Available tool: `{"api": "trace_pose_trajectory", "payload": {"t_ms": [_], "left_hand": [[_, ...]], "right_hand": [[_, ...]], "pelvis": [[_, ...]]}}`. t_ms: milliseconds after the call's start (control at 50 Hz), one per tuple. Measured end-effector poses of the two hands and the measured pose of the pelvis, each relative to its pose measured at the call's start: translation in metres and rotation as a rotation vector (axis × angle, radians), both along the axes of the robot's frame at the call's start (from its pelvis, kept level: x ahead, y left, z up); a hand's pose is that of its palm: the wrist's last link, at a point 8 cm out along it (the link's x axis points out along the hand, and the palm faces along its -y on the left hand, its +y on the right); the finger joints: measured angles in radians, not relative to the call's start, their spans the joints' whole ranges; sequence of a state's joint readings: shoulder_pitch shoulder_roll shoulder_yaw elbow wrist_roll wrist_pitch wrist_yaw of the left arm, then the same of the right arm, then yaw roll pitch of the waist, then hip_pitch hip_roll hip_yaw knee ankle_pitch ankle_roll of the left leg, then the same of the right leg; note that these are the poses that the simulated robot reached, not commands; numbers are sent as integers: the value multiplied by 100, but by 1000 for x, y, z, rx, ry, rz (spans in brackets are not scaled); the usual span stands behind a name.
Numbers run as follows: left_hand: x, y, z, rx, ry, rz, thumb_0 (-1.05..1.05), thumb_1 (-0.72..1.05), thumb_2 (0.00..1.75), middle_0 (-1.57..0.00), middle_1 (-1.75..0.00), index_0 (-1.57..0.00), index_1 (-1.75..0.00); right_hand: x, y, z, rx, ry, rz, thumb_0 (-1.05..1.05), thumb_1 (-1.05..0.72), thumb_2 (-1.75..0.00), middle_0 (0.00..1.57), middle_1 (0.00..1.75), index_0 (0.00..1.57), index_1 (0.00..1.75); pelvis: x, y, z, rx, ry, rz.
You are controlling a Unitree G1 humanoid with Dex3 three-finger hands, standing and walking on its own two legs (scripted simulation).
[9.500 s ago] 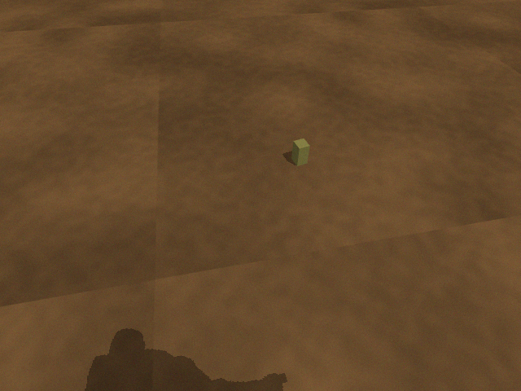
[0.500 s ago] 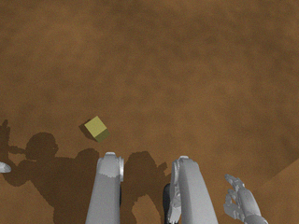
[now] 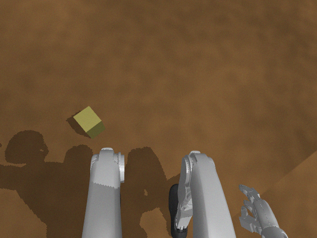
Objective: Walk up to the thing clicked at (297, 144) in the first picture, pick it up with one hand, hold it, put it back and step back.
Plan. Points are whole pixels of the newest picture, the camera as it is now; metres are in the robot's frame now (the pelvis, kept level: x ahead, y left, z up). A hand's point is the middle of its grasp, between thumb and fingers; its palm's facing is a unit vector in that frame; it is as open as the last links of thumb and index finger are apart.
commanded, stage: go down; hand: left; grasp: from the side
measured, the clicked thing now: (90, 123) +0.44 +0.25 -0.36
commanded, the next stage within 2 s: approach in 1.06 s
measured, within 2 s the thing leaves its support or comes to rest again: neither
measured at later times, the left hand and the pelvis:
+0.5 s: hand out of the picture +0.34 +0.45 -0.03, palm faces +0.31 -0.94 -0.12, open 17.1 cm; pelvis -0.01 +0.00 -0.04, yaw -1 degrees
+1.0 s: hand out of the picture +0.35 +0.46 -0.05, palm faces +0.31 -0.94 -0.11, open 17.2 cm; pelvis -0.01 +0.00 -0.06, yaw -2 degrees
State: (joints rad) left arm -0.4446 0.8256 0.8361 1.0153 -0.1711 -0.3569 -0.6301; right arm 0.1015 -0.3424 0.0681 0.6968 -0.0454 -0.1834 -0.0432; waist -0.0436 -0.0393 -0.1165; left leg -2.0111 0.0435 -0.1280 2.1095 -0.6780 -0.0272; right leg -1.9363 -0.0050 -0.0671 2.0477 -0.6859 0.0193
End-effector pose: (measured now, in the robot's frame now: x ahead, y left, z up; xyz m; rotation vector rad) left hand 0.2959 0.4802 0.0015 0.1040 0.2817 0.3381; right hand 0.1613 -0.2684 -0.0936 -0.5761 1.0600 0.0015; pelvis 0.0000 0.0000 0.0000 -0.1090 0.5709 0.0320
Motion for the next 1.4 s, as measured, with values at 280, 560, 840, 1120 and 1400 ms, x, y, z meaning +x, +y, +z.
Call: {"api": "trace_pose_trajectory", "payload": {"t_ms": [280, 560, 840, 1120, 1400], "left_hand": [[11, 8, -14, -5, -56, -17, -1, -46, 9, -6, -10, -6, -10], [11, 14, -26, -4, -77, -17, -1, -46, 10, -6, -11, -5, -10], [19, 17, -36, -6, -104, -16, -1, -49, 10, -7, -11, -5, -11], [18, 19, -47, -7, -135, -23, -1, -50, 10, -7, -11, -5, -12], [6, 4, -95, -66, -164, -6, -1, -51, 9, -9, -12, -6, -14]], "right_hand": [[-3, 2, -29, -2, 10, 26, 0, -89, -89, 21, 30, 20, 30], [-20, -1, -42, -18, 57, 23, 0, -90, -90, 21, 30, 20, 30], [-28, -4, -55, -21, 91, 19, 0, -90, -90, 20, 30, 20, 30], [-16, -2, -60, -30, 84, 39, 0, -91, -90, 20, 30, 20, 30], [-5, 2, -70, -36, 48, 105, 0, -90, -90, 20, 30, 20, 30]], "pelvis": [[-5, 0, -29, -6, -16, -6], [-9, 2, -45, -11, -32, -8], [-8, 1, -57, -15, -36, -15], [-6, 3, -65, -24, -37, -14], [-10, 3, -81, -25, -72, -28]]}}
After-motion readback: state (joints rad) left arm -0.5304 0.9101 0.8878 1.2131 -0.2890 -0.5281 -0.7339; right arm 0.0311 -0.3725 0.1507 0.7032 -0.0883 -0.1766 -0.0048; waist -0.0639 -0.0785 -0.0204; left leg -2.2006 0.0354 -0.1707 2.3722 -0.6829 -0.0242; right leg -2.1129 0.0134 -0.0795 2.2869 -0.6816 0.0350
